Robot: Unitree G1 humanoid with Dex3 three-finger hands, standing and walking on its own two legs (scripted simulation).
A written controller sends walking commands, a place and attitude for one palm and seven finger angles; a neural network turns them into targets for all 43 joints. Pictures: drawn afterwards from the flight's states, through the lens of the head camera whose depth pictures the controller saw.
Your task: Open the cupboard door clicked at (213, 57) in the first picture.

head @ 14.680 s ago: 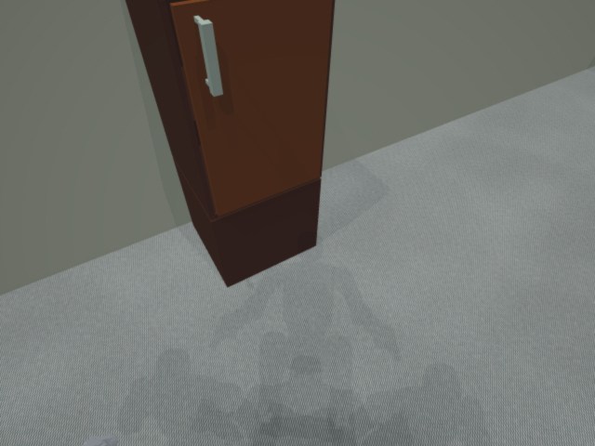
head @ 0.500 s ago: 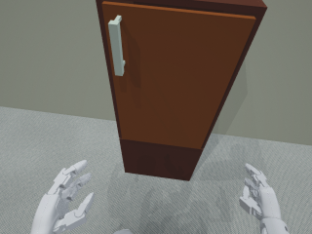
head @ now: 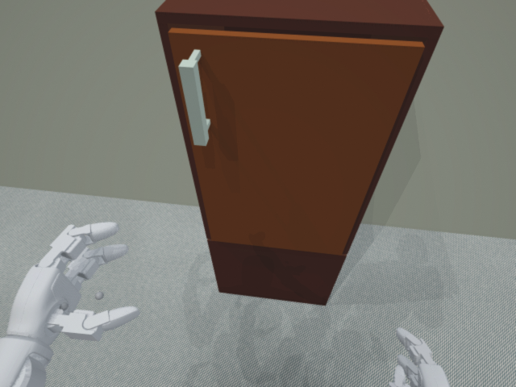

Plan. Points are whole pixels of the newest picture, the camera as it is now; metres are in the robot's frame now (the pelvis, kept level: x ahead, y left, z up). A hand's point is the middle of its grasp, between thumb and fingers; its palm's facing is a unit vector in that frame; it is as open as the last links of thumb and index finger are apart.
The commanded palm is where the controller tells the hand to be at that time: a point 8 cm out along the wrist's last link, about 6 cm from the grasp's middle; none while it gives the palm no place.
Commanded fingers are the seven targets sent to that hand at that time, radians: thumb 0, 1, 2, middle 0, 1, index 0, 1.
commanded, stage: raise the hand with hooked fingers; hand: left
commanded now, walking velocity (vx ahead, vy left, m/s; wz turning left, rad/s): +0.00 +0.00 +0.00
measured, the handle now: (198, 99) +0.52 +0.14 +0.18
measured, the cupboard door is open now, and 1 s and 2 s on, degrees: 0 0 0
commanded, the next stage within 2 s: move the hooked fingers beside the handle in 1.16 s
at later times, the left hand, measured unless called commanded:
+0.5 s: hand (46, 226) +0.26 +0.27 +0.17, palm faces +0.03 -1.00 -0.09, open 13.9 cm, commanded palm +0.23 +0.32 +0.18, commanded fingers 0.00 -0.50 0.30 -0.30 -1.20 -0.30 -1.20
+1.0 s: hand (52, 192) +0.29 +0.27 +0.20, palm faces +0.02 -1.00 -0.07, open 14.0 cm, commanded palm +0.26 +0.31 +0.21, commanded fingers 0.00 -0.50 0.30 -0.30 -1.20 -0.30 -1.20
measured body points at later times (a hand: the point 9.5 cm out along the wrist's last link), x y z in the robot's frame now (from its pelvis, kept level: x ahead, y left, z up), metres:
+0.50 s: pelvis -0.01 +0.00 +0.02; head -0.02 +0.00 +0.47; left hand +0.25 +0.33 +0.18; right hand +0.19 -0.21 -0.04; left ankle +0.00 +0.11 -0.71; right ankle +0.00 -0.11 -0.71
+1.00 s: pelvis +0.00 -0.01 +0.03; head -0.02 -0.02 +0.48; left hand +0.28 +0.32 +0.20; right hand +0.17 -0.25 -0.04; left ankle +0.00 +0.11 -0.71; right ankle +0.00 -0.11 -0.71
